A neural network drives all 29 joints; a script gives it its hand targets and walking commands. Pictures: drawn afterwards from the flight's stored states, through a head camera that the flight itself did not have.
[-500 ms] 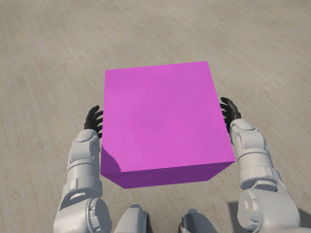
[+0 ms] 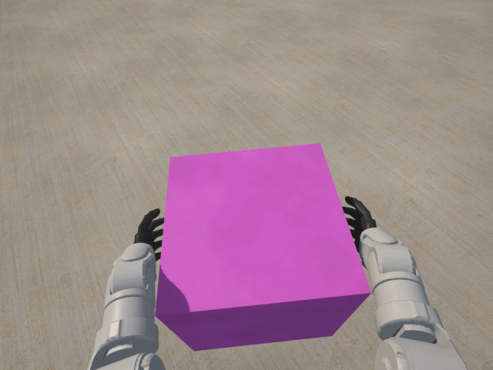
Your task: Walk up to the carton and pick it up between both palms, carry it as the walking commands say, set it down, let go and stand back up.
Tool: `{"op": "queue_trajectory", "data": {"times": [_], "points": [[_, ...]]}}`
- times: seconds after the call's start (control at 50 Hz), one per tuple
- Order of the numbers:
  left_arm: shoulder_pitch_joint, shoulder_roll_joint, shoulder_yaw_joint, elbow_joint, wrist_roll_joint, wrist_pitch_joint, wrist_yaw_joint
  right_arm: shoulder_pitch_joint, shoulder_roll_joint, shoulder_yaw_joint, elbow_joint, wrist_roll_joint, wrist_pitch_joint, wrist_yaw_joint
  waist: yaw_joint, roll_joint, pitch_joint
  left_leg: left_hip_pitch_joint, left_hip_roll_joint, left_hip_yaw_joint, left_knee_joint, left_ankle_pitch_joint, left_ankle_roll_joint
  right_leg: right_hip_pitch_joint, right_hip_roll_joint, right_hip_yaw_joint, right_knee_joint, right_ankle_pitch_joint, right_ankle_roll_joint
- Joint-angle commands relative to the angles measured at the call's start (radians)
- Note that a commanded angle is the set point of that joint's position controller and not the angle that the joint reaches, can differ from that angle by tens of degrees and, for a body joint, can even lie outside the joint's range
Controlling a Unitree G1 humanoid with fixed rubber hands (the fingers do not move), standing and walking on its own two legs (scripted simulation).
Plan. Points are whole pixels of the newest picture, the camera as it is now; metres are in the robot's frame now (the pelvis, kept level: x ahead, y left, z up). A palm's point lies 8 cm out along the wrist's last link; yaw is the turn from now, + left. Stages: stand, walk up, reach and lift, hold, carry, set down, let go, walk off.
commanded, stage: reach and lift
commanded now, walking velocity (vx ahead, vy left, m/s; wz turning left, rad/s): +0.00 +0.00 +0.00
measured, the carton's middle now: (254, 250) +0.35 +0.02 -0.08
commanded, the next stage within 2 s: hold in 1.92 s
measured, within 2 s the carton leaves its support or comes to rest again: neither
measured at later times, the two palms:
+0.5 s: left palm (131, 257) +0.27 +0.21 +0.06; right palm (380, 240) +0.29 -0.18 +0.06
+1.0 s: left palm (136, 237) +0.29 +0.20 +0.07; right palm (385, 231) +0.30 -0.18 +0.07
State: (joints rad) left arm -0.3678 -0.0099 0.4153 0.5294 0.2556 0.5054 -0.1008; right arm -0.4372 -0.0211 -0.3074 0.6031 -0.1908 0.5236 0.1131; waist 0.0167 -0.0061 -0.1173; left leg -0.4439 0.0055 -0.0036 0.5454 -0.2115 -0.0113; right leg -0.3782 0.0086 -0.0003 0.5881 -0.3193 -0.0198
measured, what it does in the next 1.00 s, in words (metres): stands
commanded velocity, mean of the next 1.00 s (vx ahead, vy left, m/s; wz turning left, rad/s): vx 0.00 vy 0.00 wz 0.00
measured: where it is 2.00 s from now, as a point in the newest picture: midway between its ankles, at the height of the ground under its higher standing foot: outside the picture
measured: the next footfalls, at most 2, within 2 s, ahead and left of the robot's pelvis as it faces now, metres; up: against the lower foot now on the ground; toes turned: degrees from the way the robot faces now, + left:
none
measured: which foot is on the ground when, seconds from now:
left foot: down 0.00-1.00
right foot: down 0.00-1.00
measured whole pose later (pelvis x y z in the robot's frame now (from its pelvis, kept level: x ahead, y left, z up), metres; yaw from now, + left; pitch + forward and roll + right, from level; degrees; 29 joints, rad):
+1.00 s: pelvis +0.00 +0.00 +0.02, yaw +0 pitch -8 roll +0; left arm -0.33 -0.01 0.34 0.31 0.25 0.72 -0.11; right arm -0.36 -0.01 -0.29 0.37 -0.19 0.70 0.14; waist 0.01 -0.02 0.04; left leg -0.05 0.00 0.00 0.34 -0.15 -0.01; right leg 0.02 0.01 0.01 0.37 -0.24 -0.02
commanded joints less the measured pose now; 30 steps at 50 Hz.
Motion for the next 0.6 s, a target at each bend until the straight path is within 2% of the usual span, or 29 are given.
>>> {"op": "queue_trajectory", "data": {"times": [0.0,0.02,0.04,0.06,0.08,0.1,0.12,0.14,0.16,0.2,0.22,0.26,0.28,0.32,0.36,0.38,0.4,0.42,0.44,0.48,0.5,0.52,0.56,0.58], "points": [[-0.44,-0.89,-0.555,-0.132,-0.208,0.026,-0.232,-0.445,0.917,0.468,-0.176,0.168,-0.011,0.222,0.027,-0.019,-0.264,0.408,-0.084,-0.053,-0.078,0.41,0.034,0.119,0.05,0.144,-0.195,0.445,0.018],[-0.415,-0.878,-0.546,-0.12,-0.203,0.035,-0.231,-0.437,0.923,0.464,-0.166,0.159,-0.001,0.224,0.027,-0.041,-0.25,0.434,-0.081,-0.058,-0.087,0.403,0.034,0.111,0.055,0.135,-0.203,0.425,0.019],[-0.417,-0.886,-0.558,-0.153,-0.203,0.039,-0.228,-0.428,0.93,0.481,-0.182,0.176,0.003,0.226,0.044,-0.014,-0.258,0.44,-0.085,-0.055,-0.094,0.422,0.031,0.151,0.054,0.142,-0.208,0.447,0.017],[-0.436,-0.897,-0.575,-0.151,-0.217,0.047,-0.229,-0.445,0.924,0.477,-0.193,0.166,0.006,0.227,0.021,-0.031,-0.243,0.458,-0.081,-0.055,-0.102,0.4,0.028,0.139,0.057,0.132,-0.215,0.419,0.015],[-0.466,-0.908,-0.595,-0.193,-0.227,0.047,-0.231,-0.469,0.937,0.497,-0.219,0.182,0.007,0.231,0.028,-0.005,-0.264,0.465,-0.082,-0.053,-0.102,0.384,0.027,0.161,0.056,0.136,-0.219,0.403,0.013],[-0.484,-0.895,-0.587,-0.198,-0.22,0.056,-0.227,-0.476,0.923,0.474,-0.189,0.177,0.014,0.233,0.026,0.016,-0.218,0.467,-0.078,-0.05,-0.108,0.354,0.026,0.138,0.052,0.136,-0.222,0.362,0.008],[-0.494,-0.907,-0.6,-0.212,-0.225,0.063,-0.228,-0.478,0.934,0.471,-0.192,0.174,0.022,0.238,0.017,0.01,-0.224,0.465,-0.077,-0.053,-0.118,0.328,0.026,0.147,0.064,0.123,-0.223,0.335,0.007],[-0.471,-0.899,-0.569,-0.171,-0.211,0.075,-0.229,-0.473,0.914,0.445,-0.186,0.159,0.028,0.24,0.016,0.015,-0.176,0.468,-0.08,-0.052,-0.132,0.32,0.023,0.133,0.062,0.122,-0.238,0.322,0.004],[-0.484,-0.906,-0.583,-0.205,-0.216,0.079,-0.228,-0.496,0.938,0.464,-0.203,0.171,0.033,0.246,0.027,0.009,-0.176,0.474,-0.077,-0.049,-0.133,0.306,0.025,0.151,0.063,0.12,-0.234,0.305,0.005],[-0.53,-0.913,-0.599,-0.227,-0.236,0.093,-0.232,-0.515,0.942,0.466,-0.205,0.176,0.043,0.252,0.02,0.008,-0.179,0.494,-0.078,-0.047,-0.144,0.255,0.025,0.167,0.058,0.119,-0.247,0.256,0.004],[-0.532,-0.908,-0.587,-0.204,-0.228,0.104,-0.234,-0.518,0.941,0.459,-0.202,0.172,0.051,0.253,0.023,0.029,-0.143,0.471,-0.078,-0.039,-0.148,0.237,0.025,0.169,0.052,0.124,-0.252,0.246,0.004],[-0.566,-0.932,-0.613,-0.243,-0.254,0.114,-0.241,-0.55,0.954,0.466,-0.228,0.176,0.054,0.258,0.004,-0.012,-0.141,0.504,-0.079,-0.043,-0.158,0.197,0.023,0.165,0.057,0.109,-0.26,0.195,0.0],[-0.582,-0.928,-0.59,-0.215,-0.246,0.12,-0.244,-0.579,0.931,0.442,-0.224,0.17,0.056,0.258,0.002,-0.011,-0.102,0.489,-0.08,-0.04,-0.162,0.158,0.023,0.14,0.051,0.111,-0.268,0.153,-0.004],[-0.626,-0.933,-0.609,-0.245,-0.262,0.132,-0.25,-0.609,0.962,0.48,-0.259,0.194,0.06,0.262,0.014,0.021,-0.104,0.525,-0.081,-0.035,-0.163,0.143,0.021,0.154,0.037,0.118,-0.277,0.13,-0.011],[-0.639,-0.934,-0.616,-0.264,-0.276,0.138,-0.254,-0.627,0.978,0.495,-0.277,0.204,0.068,0.261,0.016,-0.019,-0.115,0.547,-0.084,-0.032,-0.168,0.145,0.025,0.156,0.04,0.11,-0.287,0.125,-0.005],[-0.668,-0.932,-0.637,-0.301,-0.29,0.139,-0.257,-0.638,0.994,0.514,-0.288,0.218,0.068,0.26,0.014,-0.021,-0.119,0.562,-0.089,-0.028,-0.159,0.138,0.023,0.153,0.032,0.116,-0.292,0.113,-0.008],[-0.655,-0.927,-0.625,-0.283,-0.284,0.151,-0.259,-0.641,0.983,0.503,-0.286,0.215,0.08,0.26,0.013,-0.028,-0.105,0.551,-0.086,-0.033,-0.173,0.123,0.026,0.153,0.036,0.108,-0.295,0.101,-0.004],[-0.671,-0.924,-0.626,-0.278,-0.283,0.161,-0.259,-0.65,0.971,0.487,-0.275,0.213,0.083,0.258,-0.001,-0.03,-0.08,0.554,-0.087,-0.035,-0.178,0.081,0.023,0.138,0.026,0.109,-0.307,0.059,-0.01],[-0.656,-0.912,-0.617,-0.273,-0.278,0.168,-0.259,-0.653,0.965,0.489,-0.274,0.211,0.092,0.256,0.005,-0.045,-0.062,0.566,-0.087,-0.035,-0.183,0.081,0.025,0.121,0.025,0.104,-0.315,0.05,-0.009],[-0.676,-0.89,-0.612,-0.265,-0.272,0.178,-0.264,-0.653,0.962,0.473,-0.255,0.204,0.099,0.25,-0.005,-0.038,-0.032,0.565,-0.093,-0.027,-0.188,0.033,0.023,0.109,0.013,0.106,-0.332,0.002,-0.014],[-0.663,-0.879,-0.6,-0.253,-0.264,0.183,-0.263,-0.637,0.965,0.474,-0.248,0.209,0.105,0.251,0.004,-0.023,-0.018,0.567,-0.096,-0.023,-0.191,0.032,0.024,0.104,0.014,0.106,-0.333,0.002,-0.015],[-0.67,-0.883,-0.607,-0.255,-0.268,0.188,-0.261,-0.623,0.95,0.454,-0.223,0.197,0.111,0.246,-0.016,-0.033,0.002,0.571,-0.093,-0.028,-0.194,0.033,0.02,0.094,0.015,0.102,-0.337,0.003,-0.014],[-0.665,-0.873,-0.586,-0.221,-0.258,0.197,-0.263,-0.612,0.94,0.435,-0.212,0.187,0.115,0.242,-0.022,-0.024,0.043,0.565,-0.099,-0.021,-0.195,0.017,0.017,0.087,0.008,0.103,-0.348,-0.013,-0.02],[-0.652,-0.872,-0.591,-0.238,-0.258,0.194,-0.263,-0.621,0.947,0.449,-0.229,0.193,0.115,0.237,-0.022,-0.052,0.024,0.578,-0.098,-0.026,-0.196,0.037,0.021,0.098,0.011,0.099,-0.349,0.01,-0.015]]}}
